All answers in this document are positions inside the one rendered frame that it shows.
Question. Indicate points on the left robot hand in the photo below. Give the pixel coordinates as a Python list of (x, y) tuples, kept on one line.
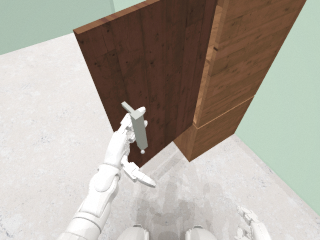
[(119, 145)]

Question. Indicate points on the robot right shin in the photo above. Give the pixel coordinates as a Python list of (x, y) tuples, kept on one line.
[(198, 226)]

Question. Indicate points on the right robot thigh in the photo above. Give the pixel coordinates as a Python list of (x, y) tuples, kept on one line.
[(199, 234)]

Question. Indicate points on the handle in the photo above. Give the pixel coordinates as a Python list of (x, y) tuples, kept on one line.
[(137, 119)]

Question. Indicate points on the cupboard door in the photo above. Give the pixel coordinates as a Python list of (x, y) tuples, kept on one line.
[(151, 55)]

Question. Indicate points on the robot left forearm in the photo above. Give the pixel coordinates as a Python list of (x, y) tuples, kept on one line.
[(91, 216)]

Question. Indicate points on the right robot hand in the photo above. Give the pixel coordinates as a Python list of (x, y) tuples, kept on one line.
[(257, 230)]

